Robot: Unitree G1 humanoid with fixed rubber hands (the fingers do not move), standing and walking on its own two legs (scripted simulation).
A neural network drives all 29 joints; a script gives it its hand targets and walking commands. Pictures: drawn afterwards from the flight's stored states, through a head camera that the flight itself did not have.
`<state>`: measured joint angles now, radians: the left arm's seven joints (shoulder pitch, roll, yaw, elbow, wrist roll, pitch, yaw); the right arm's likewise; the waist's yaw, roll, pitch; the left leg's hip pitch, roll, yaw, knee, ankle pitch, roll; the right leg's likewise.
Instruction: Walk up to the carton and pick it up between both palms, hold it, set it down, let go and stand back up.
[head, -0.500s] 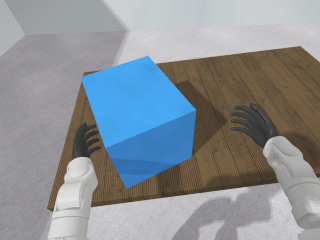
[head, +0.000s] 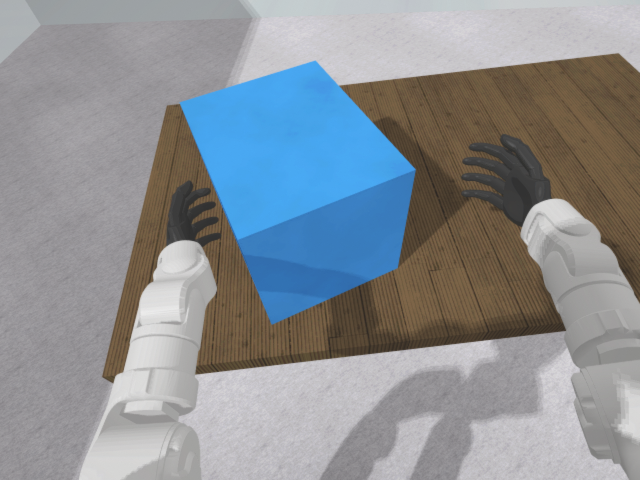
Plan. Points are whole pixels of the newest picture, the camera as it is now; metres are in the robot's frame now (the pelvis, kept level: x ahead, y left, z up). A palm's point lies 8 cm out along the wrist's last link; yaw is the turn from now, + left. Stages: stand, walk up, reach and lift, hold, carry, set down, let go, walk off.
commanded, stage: reach and lift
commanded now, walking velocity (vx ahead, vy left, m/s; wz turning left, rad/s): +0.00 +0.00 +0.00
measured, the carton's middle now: (294, 189) +0.57 +0.04 +0.00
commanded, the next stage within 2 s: none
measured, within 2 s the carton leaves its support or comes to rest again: neither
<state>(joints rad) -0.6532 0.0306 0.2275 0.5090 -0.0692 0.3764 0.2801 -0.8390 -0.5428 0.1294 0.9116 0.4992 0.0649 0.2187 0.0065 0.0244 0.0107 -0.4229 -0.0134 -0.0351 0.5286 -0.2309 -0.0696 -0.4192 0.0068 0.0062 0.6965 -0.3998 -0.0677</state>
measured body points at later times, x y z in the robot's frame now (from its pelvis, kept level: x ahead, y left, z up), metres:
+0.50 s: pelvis +0.00 +0.00 +0.00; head +0.08 -0.04 +0.44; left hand +0.45 +0.18 +0.11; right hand +0.49 -0.23 +0.14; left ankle +0.02 +0.17 -0.72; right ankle -0.03 -0.07 -0.72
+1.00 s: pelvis -0.02 +0.02 +0.01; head +0.08 -0.02 +0.45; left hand +0.44 +0.22 +0.11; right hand +0.51 -0.18 +0.13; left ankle +0.02 +0.17 -0.72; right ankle -0.03 -0.07 -0.72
